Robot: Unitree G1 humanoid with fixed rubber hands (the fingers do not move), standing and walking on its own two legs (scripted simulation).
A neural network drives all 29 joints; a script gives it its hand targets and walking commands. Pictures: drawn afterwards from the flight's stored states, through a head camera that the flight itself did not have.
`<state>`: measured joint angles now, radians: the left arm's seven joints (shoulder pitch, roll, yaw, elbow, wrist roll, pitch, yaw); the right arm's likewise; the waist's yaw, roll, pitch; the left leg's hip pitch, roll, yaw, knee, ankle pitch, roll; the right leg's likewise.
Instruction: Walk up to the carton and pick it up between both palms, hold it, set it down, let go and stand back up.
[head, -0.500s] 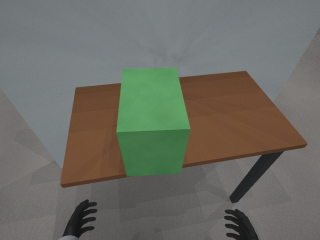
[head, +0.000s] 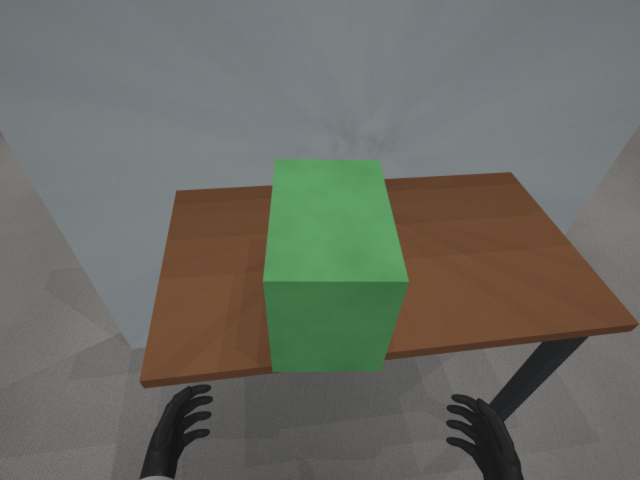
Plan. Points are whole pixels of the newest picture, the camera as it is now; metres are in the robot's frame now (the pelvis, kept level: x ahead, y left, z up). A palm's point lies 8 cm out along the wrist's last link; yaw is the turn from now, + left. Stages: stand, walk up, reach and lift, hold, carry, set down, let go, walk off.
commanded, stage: reach and lift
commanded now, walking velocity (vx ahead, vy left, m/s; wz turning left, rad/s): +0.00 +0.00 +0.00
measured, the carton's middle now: (327, 263) +0.44 +0.01 +0.01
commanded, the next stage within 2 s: none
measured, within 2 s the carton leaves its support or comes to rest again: neither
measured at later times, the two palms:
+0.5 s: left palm (181, 401) +0.21 +0.18 +0.02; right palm (485, 399) +0.22 -0.18 +0.02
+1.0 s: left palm (177, 320) +0.28 +0.19 +0.08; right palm (465, 311) +0.31 -0.17 +0.08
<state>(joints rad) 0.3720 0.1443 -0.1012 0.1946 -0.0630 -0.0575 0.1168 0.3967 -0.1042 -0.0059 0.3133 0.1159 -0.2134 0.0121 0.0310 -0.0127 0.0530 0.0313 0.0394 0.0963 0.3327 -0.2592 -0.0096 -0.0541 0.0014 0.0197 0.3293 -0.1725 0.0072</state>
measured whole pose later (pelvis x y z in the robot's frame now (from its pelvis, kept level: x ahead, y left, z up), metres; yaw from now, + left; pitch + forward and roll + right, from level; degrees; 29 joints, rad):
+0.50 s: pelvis -0.01 -0.01 +0.00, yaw +1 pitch -4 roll +0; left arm 0.20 0.13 -0.09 -0.01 -0.12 0.15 0.15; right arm 0.22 -0.08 0.02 0.12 0.15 -0.04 -0.09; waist 0.04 -0.03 0.08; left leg -0.01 0.04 0.08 0.33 -0.24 -0.02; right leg -0.10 0.00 0.00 0.36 -0.18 0.00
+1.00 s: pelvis -0.01 -0.01 +0.00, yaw +1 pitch -3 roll -1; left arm -0.13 0.11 0.07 -0.12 -0.08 0.51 0.09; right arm -0.17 -0.16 0.05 0.15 0.26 0.14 -0.17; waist 0.03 -0.03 0.12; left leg -0.05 0.05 0.07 0.35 -0.24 -0.02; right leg -0.12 0.01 0.00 0.32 -0.15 0.00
